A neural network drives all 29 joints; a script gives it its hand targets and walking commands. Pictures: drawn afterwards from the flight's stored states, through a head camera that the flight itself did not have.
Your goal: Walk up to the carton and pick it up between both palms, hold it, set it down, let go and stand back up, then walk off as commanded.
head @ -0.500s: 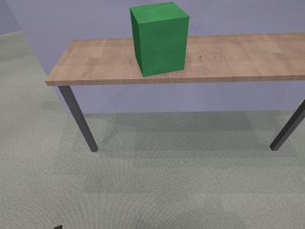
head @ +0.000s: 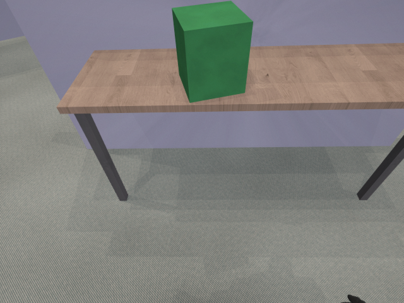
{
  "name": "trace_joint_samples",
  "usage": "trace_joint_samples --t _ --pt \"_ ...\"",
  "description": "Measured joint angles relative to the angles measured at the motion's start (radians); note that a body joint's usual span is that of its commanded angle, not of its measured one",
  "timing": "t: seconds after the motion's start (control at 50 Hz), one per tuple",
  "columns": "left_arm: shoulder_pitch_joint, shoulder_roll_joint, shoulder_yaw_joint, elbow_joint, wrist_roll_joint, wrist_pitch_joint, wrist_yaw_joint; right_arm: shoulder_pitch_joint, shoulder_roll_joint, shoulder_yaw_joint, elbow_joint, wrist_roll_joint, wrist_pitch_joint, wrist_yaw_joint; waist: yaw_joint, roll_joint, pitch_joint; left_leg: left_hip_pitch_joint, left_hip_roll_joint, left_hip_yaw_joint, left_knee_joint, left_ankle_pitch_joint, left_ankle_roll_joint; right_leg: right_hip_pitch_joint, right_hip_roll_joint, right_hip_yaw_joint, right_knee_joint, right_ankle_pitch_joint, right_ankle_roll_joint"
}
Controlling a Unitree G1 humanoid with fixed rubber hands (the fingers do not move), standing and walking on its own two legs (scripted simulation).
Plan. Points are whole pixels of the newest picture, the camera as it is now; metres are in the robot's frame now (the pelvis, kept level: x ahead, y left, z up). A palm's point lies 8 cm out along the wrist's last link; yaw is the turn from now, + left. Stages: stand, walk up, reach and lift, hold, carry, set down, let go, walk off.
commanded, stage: walk off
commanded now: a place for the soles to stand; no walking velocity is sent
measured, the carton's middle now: (210, 52) +0.88 +0.01 +0.06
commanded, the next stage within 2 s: stand in 0.02 s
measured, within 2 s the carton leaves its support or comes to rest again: neither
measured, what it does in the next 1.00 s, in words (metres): stands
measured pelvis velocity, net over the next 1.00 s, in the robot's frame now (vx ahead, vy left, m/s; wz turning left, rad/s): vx -0.01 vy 0.00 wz -0.01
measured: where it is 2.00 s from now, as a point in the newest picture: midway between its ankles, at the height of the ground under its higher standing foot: outside the picture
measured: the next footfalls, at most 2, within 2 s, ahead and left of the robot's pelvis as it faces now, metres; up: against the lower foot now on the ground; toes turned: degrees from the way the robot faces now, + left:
none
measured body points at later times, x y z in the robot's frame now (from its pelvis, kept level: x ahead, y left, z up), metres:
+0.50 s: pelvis -0.01 +0.00 +0.01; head -0.01 +0.00 +0.46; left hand +0.07 +0.31 -0.11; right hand +0.11 -0.29 -0.10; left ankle +0.02 +0.10 -0.73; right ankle +0.02 -0.10 -0.73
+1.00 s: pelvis -0.01 +0.00 +0.01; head -0.01 -0.01 +0.46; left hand +0.06 +0.31 -0.11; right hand +0.11 -0.29 -0.10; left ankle +0.03 +0.10 -0.73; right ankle +0.02 -0.10 -0.73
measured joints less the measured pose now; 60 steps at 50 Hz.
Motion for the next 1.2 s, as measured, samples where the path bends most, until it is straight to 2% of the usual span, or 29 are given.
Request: trace_joint_samples --t 0.64,1.2 --pt "-0.033 0.0 0.0 0.09 0.0 0.0 0.0 -0.025 0.0 0.0 0.0 0.013 -0.01 0.003 0.0 0.0 -0.047 0.001 0.013 -0.001 -0.112 0.073 0.0 0.001 -0.001 0.005 -0.115 0.077 0.001" --pt "-0.033 0.0 0.0 0.096 0.0 0.0 -0.002 -0.025 0.0 0.0 0.001 0.014 -0.011 0.002 0.0 0.0 -0.047 0.002 0.014 -0.001 -0.129 0.079 0.0 0.002 -0.002 0.005 -0.132 0.084 0.001"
